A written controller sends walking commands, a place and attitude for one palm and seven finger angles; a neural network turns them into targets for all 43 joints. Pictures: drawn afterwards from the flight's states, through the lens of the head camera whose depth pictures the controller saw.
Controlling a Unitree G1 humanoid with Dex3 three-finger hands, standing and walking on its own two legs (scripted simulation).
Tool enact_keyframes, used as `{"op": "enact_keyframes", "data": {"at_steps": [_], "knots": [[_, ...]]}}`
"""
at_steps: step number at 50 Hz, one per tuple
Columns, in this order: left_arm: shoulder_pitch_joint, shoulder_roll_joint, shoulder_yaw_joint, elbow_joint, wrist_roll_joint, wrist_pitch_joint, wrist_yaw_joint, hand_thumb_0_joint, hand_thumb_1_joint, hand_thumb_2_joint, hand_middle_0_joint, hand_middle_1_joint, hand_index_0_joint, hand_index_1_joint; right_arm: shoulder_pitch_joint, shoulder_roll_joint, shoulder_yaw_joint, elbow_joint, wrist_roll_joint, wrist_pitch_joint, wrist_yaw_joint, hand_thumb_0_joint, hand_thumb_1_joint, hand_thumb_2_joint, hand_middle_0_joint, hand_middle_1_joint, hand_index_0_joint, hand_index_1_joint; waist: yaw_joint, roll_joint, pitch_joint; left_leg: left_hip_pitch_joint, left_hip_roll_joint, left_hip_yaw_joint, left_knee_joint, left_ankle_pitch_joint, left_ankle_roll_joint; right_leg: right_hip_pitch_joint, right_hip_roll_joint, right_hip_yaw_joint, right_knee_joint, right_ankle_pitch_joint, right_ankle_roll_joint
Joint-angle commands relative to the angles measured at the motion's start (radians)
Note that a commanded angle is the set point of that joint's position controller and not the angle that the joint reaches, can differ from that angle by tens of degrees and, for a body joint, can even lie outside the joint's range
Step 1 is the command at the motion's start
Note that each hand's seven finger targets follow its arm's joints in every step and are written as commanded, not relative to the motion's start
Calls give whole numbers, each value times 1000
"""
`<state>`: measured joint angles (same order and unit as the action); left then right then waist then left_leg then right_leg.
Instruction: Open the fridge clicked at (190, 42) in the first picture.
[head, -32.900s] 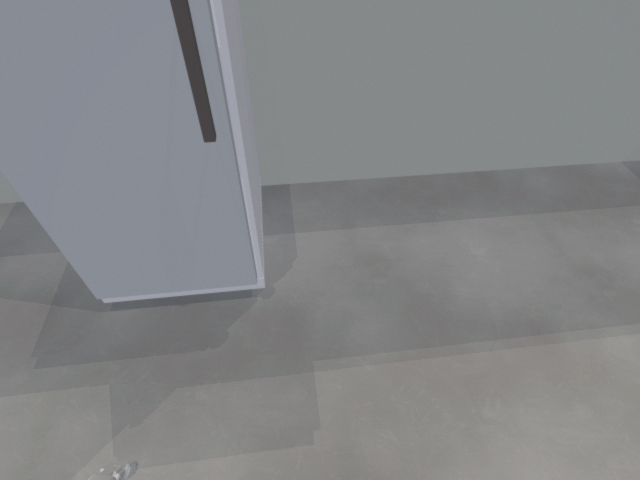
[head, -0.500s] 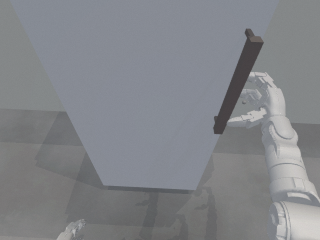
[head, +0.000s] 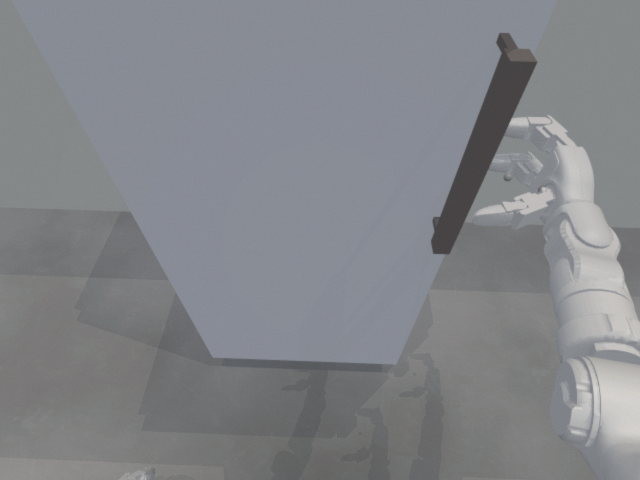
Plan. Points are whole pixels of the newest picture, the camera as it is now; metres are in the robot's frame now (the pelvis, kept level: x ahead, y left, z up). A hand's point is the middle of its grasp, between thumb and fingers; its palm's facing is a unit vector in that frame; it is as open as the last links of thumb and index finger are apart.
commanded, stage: slide the fingers in behind the handle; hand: right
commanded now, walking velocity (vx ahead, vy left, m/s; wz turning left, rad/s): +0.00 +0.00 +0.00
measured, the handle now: (466, 163) +0.50 -0.12 +0.14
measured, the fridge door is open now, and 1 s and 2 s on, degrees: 0 0 0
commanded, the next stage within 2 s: grip the handle and tug to test in 1.74 s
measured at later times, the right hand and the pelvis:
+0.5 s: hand (492, 186) +0.45 -0.15 +0.14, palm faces -0.06 +1.00 +0.01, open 14.0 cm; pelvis +0.01 -0.01 +0.00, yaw +2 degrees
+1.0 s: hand (475, 189) +0.44 -0.13 +0.15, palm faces -0.07 +1.00 +0.01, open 14.0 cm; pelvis +0.01 -0.01 +0.00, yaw +1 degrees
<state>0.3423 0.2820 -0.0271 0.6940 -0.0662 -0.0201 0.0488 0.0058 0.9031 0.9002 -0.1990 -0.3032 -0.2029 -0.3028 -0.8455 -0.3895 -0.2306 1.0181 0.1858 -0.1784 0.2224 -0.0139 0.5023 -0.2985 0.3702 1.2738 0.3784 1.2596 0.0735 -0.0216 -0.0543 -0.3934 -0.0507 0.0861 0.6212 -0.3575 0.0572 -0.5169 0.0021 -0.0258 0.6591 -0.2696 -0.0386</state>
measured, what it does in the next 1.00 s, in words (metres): stands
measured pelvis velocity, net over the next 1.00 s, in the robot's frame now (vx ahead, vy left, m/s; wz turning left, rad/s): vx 0.01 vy -0.01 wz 0.02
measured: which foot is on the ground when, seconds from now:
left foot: down 0.00-1.00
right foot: down 0.00-1.00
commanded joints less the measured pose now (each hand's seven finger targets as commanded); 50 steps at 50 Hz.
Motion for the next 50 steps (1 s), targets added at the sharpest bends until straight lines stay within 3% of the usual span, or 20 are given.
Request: {"op": "enact_keyframes", "data": {"at_steps": [1, 4, 5, 8, 9, 11, 12, 15, 16, 17, 25, 29, 32, 34, 35, 40, 42, 43, 48, 50], "knots": [[42, 152, 56, -106, 0, -49, 7, 0, 900, 900, -200, -300, -200, -300, -502, -172, -22, -219, 13, -80, 2, 0, 500, -300, 300, 1200, 300, 1200, 33, -34, -359, -60, 19, -91, -97, 280, -39, 334, 2, 71, -31, 181, -19], [36, 149, 54, -119, 2, -52, 1, 0, 900, 900, -200, -300, -200, -300, -439, -147, -14, -234, 24, -82, 9, 0, 500, -300, 300, 1200, 300, 1200, 15, -32, -365, -53, 12, -80, -91, 287, -35, 345, 1, 74, -33, 195, -15], [39, 151, 56, -120, 1, -49, 2, 0, 900, 900, -200, -300, -200, -300, -427, -138, -3, -234, 29, -84, 8, 0, 500, -300, 300, 1200, 300, 1200, 25, 14, -346, -42, 13, -76, -94, 290, -35, 328, 0, 73, -31, 198, -20], [25, 153, 56, -130, -4, -49, 2, 0, 900, 900, -200, -300, -200, -300, -410, -173, -36, -267, 27, -84, 1, 0, 500, -300, 300, 1200, 300, 1200, 11, 6, -329, -44, 11, -83, -99, 279, -38, 319, -2, 68, -43, 171, -20], [20, 149, 53, -134, -3, -49, 2, 0, 900, 900, -200, -300, -200, -300, -391, -138, -8, -260, 27, -76, 3, 0, 500, -300, 300, 1200, 300, 1200, 13, 9, -307, -50, 9, -78, -99, 277, -37, 315, -2, 67, -46, 169, -19], [14, 149, 53, -138, -6, -49, 1, 0, 900, 900, -200, -300, -200, -300, -397, -132, -6, -270, 29, -72, -2, 0, 500, -300, 300, 1200, 300, 1200, 18, 29, -281, -61, 10, -79, -105, 264, -40, 304, -3, 66, -47, 154, -22], [14, 150, 54, -137, -4, -47, 4, 0, 900, 900, -200, -300, -200, -300, -377, -169, -36, -269, 26, -69, -8, 0, 500, -300, 300, 1200, 300, 1200, 4, 24, -276, -49, 10, -79, -103, 254, -37, 292, -3, 68, -51, 146, -20], [7, 143, 53, -151, -2, -52, 2, 0, 900, 900, -200, -300, -200, -300, -386, -129, -6, -343, 25, -71, -23, 0, 500, -300, 300, 1200, 300, 1200, 5, -11, -311, -42, 11, -74, -99, 265, -33, 336, -4, 70, -48, 181, -19], [4, 144, 55, -149, -2, -54, 1, 0, 900, 900, -200, -300, -200, -300, -388, -164, -39, -379, 18, -77, -31, 0, 500, -300, 300, 1200, 300, 1200, -7, -39, -349, -41, 9, -75, -89, 285, -30, 368, -7, 75, -47, 209, -14], [0, 139, 54, -155, 0, -56, 0, 0, 900, 900, -200, -300, -200, -300, -386, -148, -29, -402, 16, -79, -38, 0, 500, -300, 300, 1200, 300, 1200, -5, -34, -366, -35, 6, -72, -86, 296, -31, 386, -8, 77, -47, 225, -13], [-13, 134, 53, -157, 2, -51, -2, 0, 900, 900, -200, -300, -200, -300, -280, -121, -23, -415, 10, -39, -63, 0, 500, -300, 300, 1200, 300, 1200, -13, 12, -325, 3, 8, -68, -92, 352, -33, 367, -10, 62, -48, 270, -14], [-28, 129, 53, -165, -3, -46, -4, 0, 900, 900, -200, -300, -200, -300, -291, -53, 31, -433, 13, -2, -60, 0, 500, -300, 300, 1200, 300, 1200, -5, -9, -297, -26, 5, -60, -94, 351, -31, 386, -13, 69, -56, 280, -8], [-33, 129, 56, -170, -2, -46, -4, 0, 900, 900, -200, -300, -200, -300, -272, -55, 19, -471, 20, 1, -66, 0, 500, -300, 300, 1200, 300, 1200, -11, 22, -325, -1, 7, -62, -97, 370, -32, 400, -10, 67, -54, 296, -11], [-39, 125, 56, -170, -2, -46, -5, 0, 900, 900, -200, -300, -200, -300, -280, -32, 39, -504, 19, -1, -69, 0, 500, -300, 300, 1200, 300, 1200, -10, -6, -336, -7, 7, -61, -95, 377, -30, 424, -12, 68, -54, 316, -8], [-33, 125, 55, -169, 2, -44, -5, 0, 900, 900, -200, -300, -200, -300, -276, -33, 35, -496, 22, 0, -75, 0, 500, -300, 300, 1200, 300, 1200, -7, 25, -324, 6, 9, -61, -98, 381, -32, 405, -10, 66, -49, 315, -12], [-41, 122, 54, -164, 5, -41, -6, 0, 900, 900, -200, -300, -200, -300, -278, -46, 28, -517, 4, -1, -97, 0, 500, -300, 300, 1200, 300, 1200, -14, 11, -331, 17, 11, -65, -98, 379, -29, 408, -8, 67, -53, 310, -10], [-53, 116, 53, -166, 5, -44, -9, 0, 900, 900, -200, -300, -200, -300, -286, -33, 36, -550, 1, -4, -105, 0, 500, -300, 300, 1200, 300, 1200, -17, -31, -352, 11, 11, -66, -95, 386, -29, 433, -8, 68, -55, 320, -6], [-52, 115, 53, -165, 6, -45, -10, 0, 900, 900, -200, -300, -200, -300, -274, -7, 53, -547, 3, -2, -105, 0, 500, -300, 300, 1200, 300, 1200, -14, -19, -352, 5, 9, -62, -96, 389, -30, 443, -10, 70, -55, 328, -6], [-56, 118, 48, -162, 3, -34, -4, 0, 900, 900, -200, -300, -200, -300, -266, -28, 32, -467, 11, 28, -107, 0, 500, -300, 300, 1200, 300, 1200, -5, 60, -268, 24, 13, -73, -121, 369, -39, 350, 0, 53, -71, 236, -16], [-53, 123, 48, -160, 3, -29, 2, 0, 900, 900, -200, -300, -200, -300, -286, -67, 7, -448, 10, 28, -109, 0, 500, -300, 300, 1200, 300, 1200, -5, 88, -249, 47, 20, -81, -131, 354, -42, 316, 3, 46, -76, 203, -21]]}}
